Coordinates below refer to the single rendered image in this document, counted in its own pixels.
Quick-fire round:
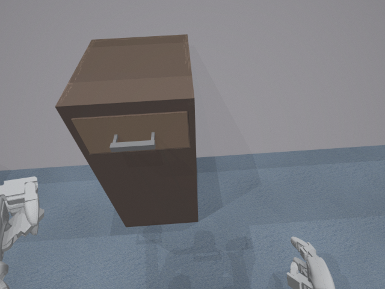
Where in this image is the robot right hand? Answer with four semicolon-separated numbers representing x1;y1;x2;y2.
287;237;335;289

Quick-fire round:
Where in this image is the cabinet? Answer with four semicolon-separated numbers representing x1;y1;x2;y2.
55;34;198;227

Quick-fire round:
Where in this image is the drawer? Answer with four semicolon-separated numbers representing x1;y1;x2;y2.
71;111;189;154

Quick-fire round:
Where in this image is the robot left hand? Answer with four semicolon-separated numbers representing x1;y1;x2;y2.
0;176;45;261

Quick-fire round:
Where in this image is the handle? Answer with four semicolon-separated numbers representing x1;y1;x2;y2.
109;132;156;152

